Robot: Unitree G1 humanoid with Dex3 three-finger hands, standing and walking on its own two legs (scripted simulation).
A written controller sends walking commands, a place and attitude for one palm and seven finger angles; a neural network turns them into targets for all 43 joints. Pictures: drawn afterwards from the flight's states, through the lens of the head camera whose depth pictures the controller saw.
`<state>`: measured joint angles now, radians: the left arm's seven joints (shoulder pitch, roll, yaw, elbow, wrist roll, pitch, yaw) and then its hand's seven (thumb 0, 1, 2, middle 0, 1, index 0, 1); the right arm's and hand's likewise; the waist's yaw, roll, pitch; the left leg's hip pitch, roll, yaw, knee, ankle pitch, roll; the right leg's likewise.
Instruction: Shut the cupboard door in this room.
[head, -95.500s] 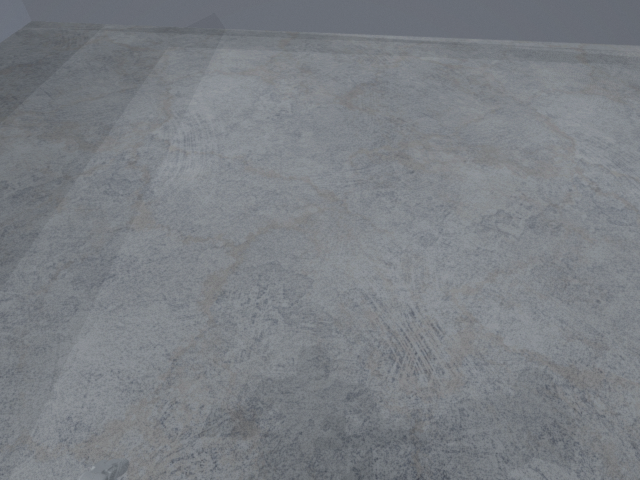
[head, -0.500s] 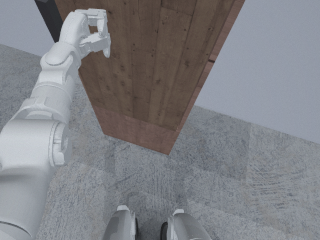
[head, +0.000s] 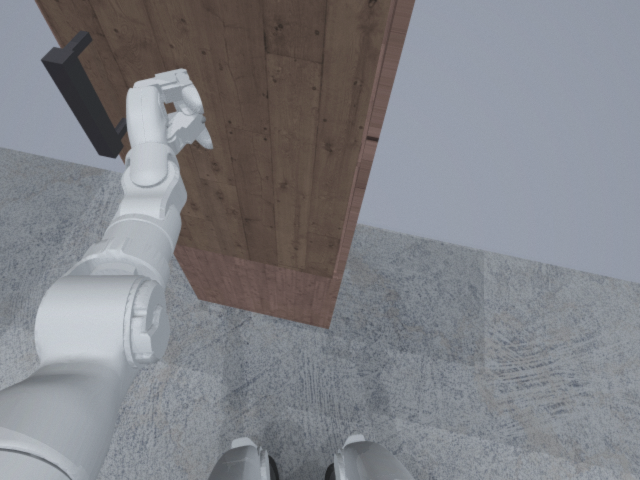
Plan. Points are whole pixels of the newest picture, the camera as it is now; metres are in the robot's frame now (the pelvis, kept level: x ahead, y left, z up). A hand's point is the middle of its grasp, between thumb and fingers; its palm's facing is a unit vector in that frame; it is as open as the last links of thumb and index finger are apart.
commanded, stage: pull the fist back off the door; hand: left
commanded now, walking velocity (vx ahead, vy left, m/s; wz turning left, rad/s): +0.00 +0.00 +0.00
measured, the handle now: (97, 98) +0.59 +0.22 +0.11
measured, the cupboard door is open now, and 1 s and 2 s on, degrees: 0 0 0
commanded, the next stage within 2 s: draw the hand back to the body in 0.30 s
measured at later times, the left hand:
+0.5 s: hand (201, 146) +0.49 +0.09 +0.12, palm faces +0.07 -1.00 -0.01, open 3.1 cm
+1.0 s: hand (114, 230) +0.35 +0.15 +0.16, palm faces +0.10 -0.99 -0.11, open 3.0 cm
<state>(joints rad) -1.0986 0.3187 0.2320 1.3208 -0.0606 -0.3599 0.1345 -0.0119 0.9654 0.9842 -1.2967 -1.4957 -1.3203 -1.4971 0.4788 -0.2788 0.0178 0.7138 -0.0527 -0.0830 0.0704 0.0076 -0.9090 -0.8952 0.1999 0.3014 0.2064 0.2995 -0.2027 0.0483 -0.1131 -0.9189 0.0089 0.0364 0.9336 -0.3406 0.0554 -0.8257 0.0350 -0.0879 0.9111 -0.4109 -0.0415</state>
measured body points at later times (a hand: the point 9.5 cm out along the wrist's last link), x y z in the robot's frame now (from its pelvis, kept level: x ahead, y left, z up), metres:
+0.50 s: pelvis +0.05 -0.02 +0.02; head +0.10 -0.03 +0.47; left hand +0.48 +0.14 +0.12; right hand +0.15 -0.27 -0.09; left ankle +0.06 +0.08 -0.68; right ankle +0.01 -0.10 -0.68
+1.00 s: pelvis +0.03 -0.02 +0.05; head +0.02 -0.04 +0.50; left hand +0.34 +0.20 +0.17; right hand +0.21 -0.25 -0.04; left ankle +0.06 +0.08 -0.68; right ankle +0.01 -0.10 -0.68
